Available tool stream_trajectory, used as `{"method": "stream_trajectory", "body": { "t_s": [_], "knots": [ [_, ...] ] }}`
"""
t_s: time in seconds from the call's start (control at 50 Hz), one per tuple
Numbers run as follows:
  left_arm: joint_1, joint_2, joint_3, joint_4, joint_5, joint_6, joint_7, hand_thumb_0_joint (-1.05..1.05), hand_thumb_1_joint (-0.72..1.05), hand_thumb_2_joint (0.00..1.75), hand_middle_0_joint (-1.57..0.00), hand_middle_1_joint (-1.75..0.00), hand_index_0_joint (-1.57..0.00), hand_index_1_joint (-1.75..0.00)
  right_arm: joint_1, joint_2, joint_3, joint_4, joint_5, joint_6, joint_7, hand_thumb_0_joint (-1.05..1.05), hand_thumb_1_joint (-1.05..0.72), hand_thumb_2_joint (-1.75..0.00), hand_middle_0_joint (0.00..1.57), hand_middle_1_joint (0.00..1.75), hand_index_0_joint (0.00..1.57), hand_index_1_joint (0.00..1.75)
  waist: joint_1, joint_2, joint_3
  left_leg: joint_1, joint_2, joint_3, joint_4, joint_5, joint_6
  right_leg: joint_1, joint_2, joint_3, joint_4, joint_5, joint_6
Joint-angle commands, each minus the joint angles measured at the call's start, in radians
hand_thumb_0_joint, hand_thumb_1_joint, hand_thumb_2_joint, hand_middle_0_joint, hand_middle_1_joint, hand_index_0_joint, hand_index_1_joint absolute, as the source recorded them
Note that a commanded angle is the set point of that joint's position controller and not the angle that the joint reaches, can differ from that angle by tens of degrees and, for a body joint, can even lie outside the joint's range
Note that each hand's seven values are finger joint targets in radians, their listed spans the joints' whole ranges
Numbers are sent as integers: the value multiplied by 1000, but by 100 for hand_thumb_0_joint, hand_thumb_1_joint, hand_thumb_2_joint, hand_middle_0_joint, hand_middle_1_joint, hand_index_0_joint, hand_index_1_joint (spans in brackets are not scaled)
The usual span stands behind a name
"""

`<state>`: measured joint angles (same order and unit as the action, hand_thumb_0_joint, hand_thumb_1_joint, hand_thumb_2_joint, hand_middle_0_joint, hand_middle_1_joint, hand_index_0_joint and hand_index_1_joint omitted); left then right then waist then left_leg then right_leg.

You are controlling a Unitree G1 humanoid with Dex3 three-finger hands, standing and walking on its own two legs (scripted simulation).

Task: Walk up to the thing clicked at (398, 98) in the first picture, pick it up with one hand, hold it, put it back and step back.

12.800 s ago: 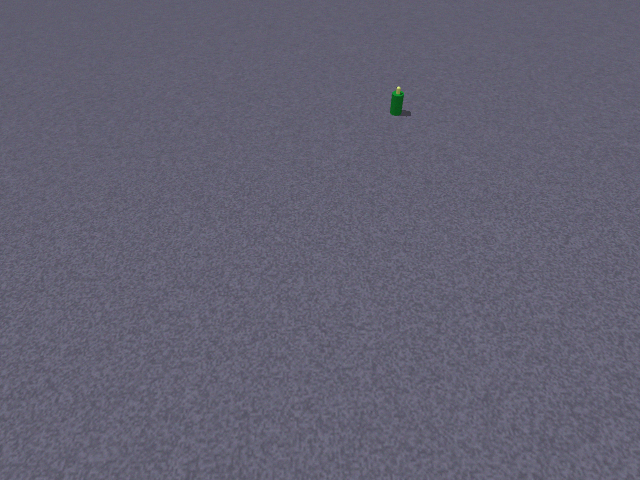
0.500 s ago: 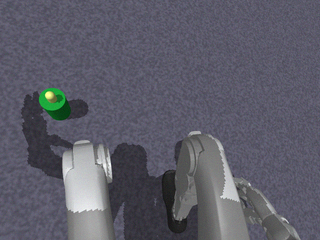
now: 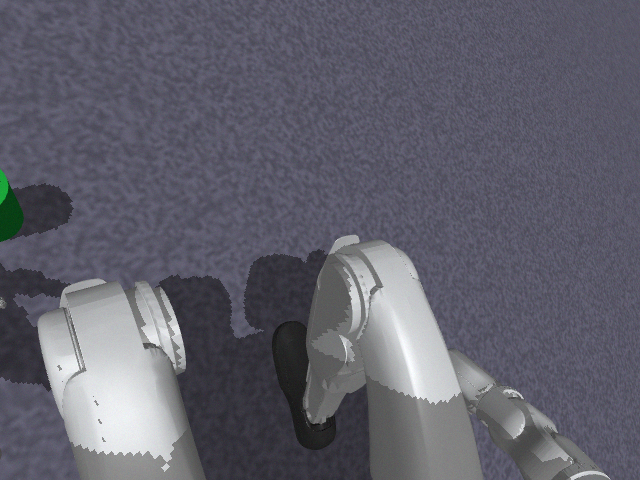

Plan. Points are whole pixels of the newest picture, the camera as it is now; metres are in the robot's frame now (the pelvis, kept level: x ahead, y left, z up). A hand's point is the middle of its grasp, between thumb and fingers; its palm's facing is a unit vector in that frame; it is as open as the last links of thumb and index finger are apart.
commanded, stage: close in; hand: left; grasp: from the side
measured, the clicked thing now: out of the picture +0.45 +0.29 -0.20
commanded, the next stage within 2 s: rest palm in 0.38 s
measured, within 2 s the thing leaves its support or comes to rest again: leaves its support in 1.68 s
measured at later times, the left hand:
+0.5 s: hand out of the picture +0.41 +0.28 -0.18, palm faces +0.27 -0.96 +0.03, open 17.5 cm
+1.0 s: hand out of the picture +0.43 +0.28 -0.18, palm faces +0.32 -0.95 -0.01, open 10.9 cm
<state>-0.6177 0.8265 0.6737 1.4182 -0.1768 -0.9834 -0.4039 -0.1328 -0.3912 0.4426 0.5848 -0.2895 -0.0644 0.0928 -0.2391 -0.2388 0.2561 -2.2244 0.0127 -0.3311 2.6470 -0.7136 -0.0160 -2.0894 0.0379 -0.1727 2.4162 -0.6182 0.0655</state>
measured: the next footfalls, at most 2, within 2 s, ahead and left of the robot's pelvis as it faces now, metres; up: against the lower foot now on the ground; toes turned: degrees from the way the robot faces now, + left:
none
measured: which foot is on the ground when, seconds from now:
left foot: down 0.00-1.00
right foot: down 0.00-1.00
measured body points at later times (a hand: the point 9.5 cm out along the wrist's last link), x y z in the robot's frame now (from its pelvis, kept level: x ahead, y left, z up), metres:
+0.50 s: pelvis -0.01 +0.01 +0.00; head +0.21 +0.20 +0.33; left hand +0.39 +0.33 -0.17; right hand +0.16 -0.24 -0.03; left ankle +0.08 +0.12 -0.25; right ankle +0.14 -0.13 -0.25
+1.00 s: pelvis -0.01 +0.01 +0.00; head +0.23 +0.19 +0.33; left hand +0.40 +0.33 -0.18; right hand +0.16 -0.24 -0.04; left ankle +0.08 +0.12 -0.25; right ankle +0.14 -0.13 -0.25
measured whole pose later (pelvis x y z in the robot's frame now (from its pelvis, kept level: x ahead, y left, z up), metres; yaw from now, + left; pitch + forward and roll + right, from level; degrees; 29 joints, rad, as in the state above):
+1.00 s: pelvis -0.01 +0.01 +0.00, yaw -2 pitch +11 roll -18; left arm -0.66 0.85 0.48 1.50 -0.08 -1.13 -0.01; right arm -0.18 -0.37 0.53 0.55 -0.37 0.03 0.15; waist -0.26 -0.28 0.32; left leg -2.21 0.02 -0.39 2.68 -0.72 0.00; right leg -2.05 0.06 -0.22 2.39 -0.60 0.08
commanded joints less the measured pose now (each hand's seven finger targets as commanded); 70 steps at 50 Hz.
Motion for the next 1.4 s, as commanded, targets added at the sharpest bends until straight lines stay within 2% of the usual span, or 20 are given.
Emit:
{"method": "stream_trajectory", "body": {
  "t_s": [0.0,0.08,0.1,0.14,0.22,0.24,0.36,0.46,0.52,0.6,0.62,0.68,0.74,0.8,0.98,1.04,1.08,1.14,1.24,1.38],
  "knots": [
    [-178,252,-30,-149,12,-117,69,0,-58,2,-6,-7,-6,-7,29,-359,-113,-21,-22,16,-7,0,-94,-91,20,30,20,30,-63,584,-581,425,58,103,-354,137,-20,255,30,-144,-158,136,-78],
    [-171,168,-93,-129,10,-131,97,0,-59,2,-6,-6,-6,-6,16,-360,-111,-27,-32,28,2,0,-94,-91,20,30,20,30,-96,527,-554,402,57,87,-344,107,-15,250,30,-153,-166,132,-70],
    [-176,176,-101,-133,10,-136,107,0,-60,2,-6,-7,-6,-6,15,-361,-107,-27,-34,28,4,0,-94,-91,20,30,20,30,-91,525,-547,389,56,88,-341,93,-12,254,34,-153,-169,124,-71],
    [-177,143,-123,-107,6,-143,121,0,-59,3,-5,-6,-5,-6,12,-363,-102,-31,-35,31,7,0,-93,-91,20,30,20,30,-106,510,-535,398,55,67,-346,88,-16,244,32,-161,-161,125,-67],
    [-178,134,-134,-85,5,-164,166,0,-60,4,-5,-6,-5,-6,7,-354,-84,-40,-43,42,15,0,-93,-91,20,30,20,30,-97,478,-537,381,52,60,-330,101,-13,265,39,-162,-160,138,-65],
    [-197,136,-142,-91,10,-173,174,0,-59,5,-4,-7,-5,-7,1,-354,-80,-42,-47,43,15,0,-92,-90,20,30,20,30,-107,490,-527,386,53,55,-333,102,-14,261,39,-163,-159,140,-64],
    [-195,164,-134,-82,46,-203,244,0,-55,11,-5,-9,-5,-9,-14,-353,-65,-49,-64,64,22,0,-92,-90,20,30,20,30,-96,512,-492,382,57,43,-342,89,-18,257,44,-165,-150,132,-65],
    [-198,137,-158,-82,71,-215,283,0,-50,13,-5,-9,-4,-9,-11,-357,-65,-48,-77,78,28,0,-92,-91,20,30,20,30,-116,549,-491,421,62,31,-355,99,-29,254,43,-173,-145,143,-65],
    [-197,140,-167,-81,75,-222,302,0,-38,21,-14,-14,-13,-16,-17,-350,-56,-49,-76,82,31,0,-90,-91,20,30,20,30,-116,523,-497,394,58,37,-338,101,-21,272,50,-176,-153,150,-64],
    [-217,128,-187,-81,81,-228,334,0,-31,24,-14,-15,-12,-16,-11,-350,-51,-42,-82,85,34,0,-90,-90,20,30,20,30,-131,504,-502,399,59,32,-324,128,-18,280,52,-175,-155,175,-61],
    [-199,132,-181,-74,80,-226,340,0,-31,25,-16,-17,-14,-18,-8,-345,-49,-41,-84,86,34,0,-90,-90,20,30,20,30,-126,502,-515,401,58,40,-316,136,-16,300,56,-173,-161,184,-60],
    [-226,145,-190,-78,91,-232,354,0,-14,38,-34,-34,-33,-35,-18,-347,-44,-42,-85,92,34,0,-90,-90,20,30,20,30,-134,521,-487,398,63,29,-331,111,-19,279,55,-180,-156,163,-61],
    [-232,172,-180,-70,94,-231,372,0,-4,45,-40,-40,-39,-41,-22,-345,-39,-49,-83,96,34,0,-89,-90,20,30,20,30,-128,514,-481,375,63,35,-328,86,-14,278,58,-179,-164,144,-63],
    [-226,149,-194,-52,111,-232,377,0,13,53,-48,-48,-47,-48,-16,-348,-39,-45,-88,104,36,0,-88,-90,20,30,20,30,-141,540,-485,425,69,12,-347,124,-28,269,56,-190,-145,173,-62],
    [-271,151,-219,-48,105,-223,380,0,37,72,-70,-69,-69,-69,-24,-347,-33,-41,-84,106,33,0,-87,-89,20,30,20,30,-161,501,-478,382,63,20,-325,96,-14,275,60,-185,-168,168,-59],
    [-263,149,-223,-39,106,-221,382,0,47,80,-77,-75,-75,-76,-17,-343,-31,-39,-84,108,34,0,-87,-89,20,30,20,30,-156,494,-490,390,63,23,-323,107,-12,290,62,-183,-172,176,-59],
    [-283,151,-224,-41,100,-222,383,0,41,88,-86,-88,-85,-88,-13,-343,-29,-39,-83,108,34,0,-88,-90,20,30,20,30,-162,489,-503,389,61,24,-317,115,-11,298,64,-184,-173,185,-60],
    [-301,149,-234,-33,107,-219,380,0,45,96,-93,-97,-93,-97,-17,-347,-29,-36,-84,111,31,0,-88,-89,20,30,20,30,-173,498,-477,384,61,21,-324,97,-12,275,61,-188,-175,174,-60],
    [-306,150,-231,-32,102,-213,379,0,46,110,-109,-114,-109,-114,-13,-345,-28,-33,-84,113,30,0,-88,-90,20,30,20,30,-169,503,-507,403,62,25,-319,119,-14,294,62,-184,-177,191,-60],
    [-310,151,-232,-35,105,-206,380,0,54,128,-119,-129,-118,-132,-15,-348,-27,-40,-81,121,32,0,-90,-90,20,30,20,30,-169,510,-491,403,63,17,-336,122,-17,286,58,-189,-175,188,-62]
  ]
}}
